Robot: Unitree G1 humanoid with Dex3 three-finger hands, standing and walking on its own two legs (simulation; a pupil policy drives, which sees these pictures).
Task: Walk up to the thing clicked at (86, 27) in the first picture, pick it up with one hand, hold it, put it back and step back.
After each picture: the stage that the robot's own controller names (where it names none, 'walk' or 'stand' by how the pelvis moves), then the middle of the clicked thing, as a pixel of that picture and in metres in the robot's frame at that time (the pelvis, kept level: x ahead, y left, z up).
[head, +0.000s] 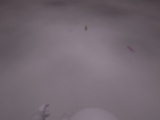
stand; (85, 28) +2.38 +0.19 -0.72
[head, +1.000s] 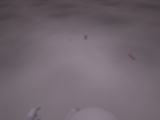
walk; (85, 37) +2.26 +0.30 -0.71
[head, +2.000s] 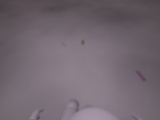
walk; (82, 42) +1.63 +0.30 -0.72
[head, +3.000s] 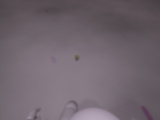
walk; (76, 57) +1.07 +0.29 -0.71
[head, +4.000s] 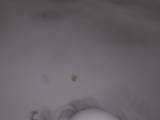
walk; (73, 77) +0.66 +0.21 -0.70
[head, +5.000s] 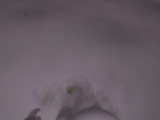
walk; (69, 90) +0.41 +0.18 -0.71
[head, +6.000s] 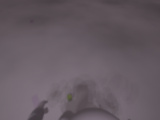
stand; (69, 97) +0.35 +0.20 -0.71
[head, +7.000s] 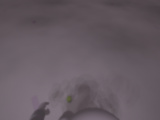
stand; (69, 99) +0.33 +0.20 -0.72
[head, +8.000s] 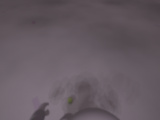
stand; (70, 100) +0.31 +0.19 -0.72
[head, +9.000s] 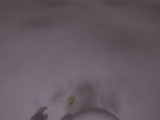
stand; (70, 101) +0.32 +0.20 -0.73
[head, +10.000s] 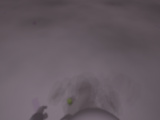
stand; (69, 101) +0.31 +0.19 -0.73
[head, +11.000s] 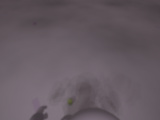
go down; (70, 102) +0.31 +0.19 -0.73
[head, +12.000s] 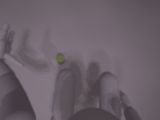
go down; (60, 60) +0.42 +0.20 -0.32
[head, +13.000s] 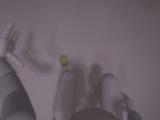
approach; (63, 62) +0.42 +0.19 -0.32
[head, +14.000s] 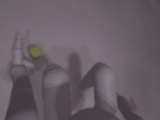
close in; (35, 53) +0.42 +0.23 -0.23
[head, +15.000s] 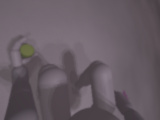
close; (26, 52) +0.41 +0.24 -0.23
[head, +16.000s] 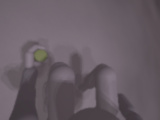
lift; (39, 56) +0.37 +0.23 -0.21
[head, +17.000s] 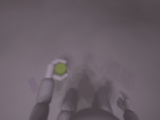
lift; (61, 71) +0.32 +0.18 +0.00
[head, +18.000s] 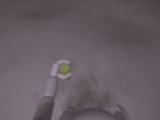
hold; (65, 72) +0.33 +0.17 +0.02
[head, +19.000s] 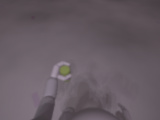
hold; (65, 74) +0.32 +0.17 +0.01
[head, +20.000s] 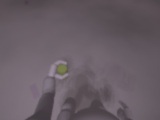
crouch; (63, 72) +0.33 +0.18 -0.04
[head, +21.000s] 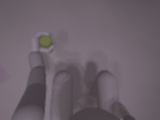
lower; (47, 45) +0.48 +0.24 -0.08
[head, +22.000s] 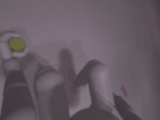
lower; (17, 47) +0.44 +0.26 -0.23
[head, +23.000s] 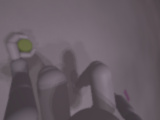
lower; (25, 48) +0.43 +0.25 -0.23
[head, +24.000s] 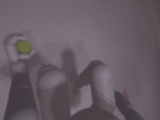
lower; (24, 49) +0.43 +0.25 -0.23
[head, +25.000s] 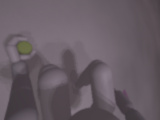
lower; (24, 49) +0.42 +0.24 -0.23
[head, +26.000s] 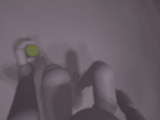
draw back; (31, 52) +0.41 +0.23 -0.23
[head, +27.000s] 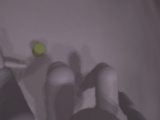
stand; (38, 50) +0.41 +0.23 -0.22
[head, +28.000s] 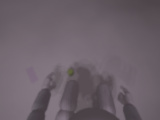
walk; (70, 72) +0.40 +0.17 -0.47
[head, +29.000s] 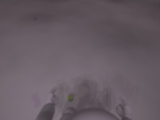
stand; (70, 98) +0.34 +0.17 -0.66
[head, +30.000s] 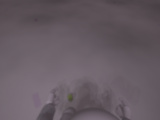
stand; (70, 98) +0.35 +0.18 -0.67
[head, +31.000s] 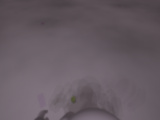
stand; (73, 99) +0.35 +0.17 -0.72
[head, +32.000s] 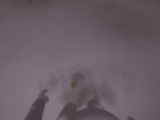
walk; (73, 85) +0.40 +0.13 -0.71
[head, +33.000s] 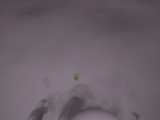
walk; (76, 77) +0.59 +0.19 -0.70
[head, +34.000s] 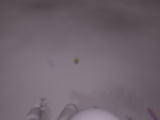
stand; (76, 60) +0.93 +0.22 -0.70
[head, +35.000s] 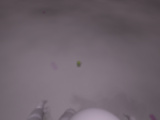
stand; (78, 64) +0.95 +0.18 -0.72
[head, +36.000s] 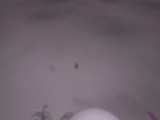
stand; (76, 65) +0.95 +0.22 -0.73
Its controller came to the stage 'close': yes
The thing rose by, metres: 0.73
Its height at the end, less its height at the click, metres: +0.00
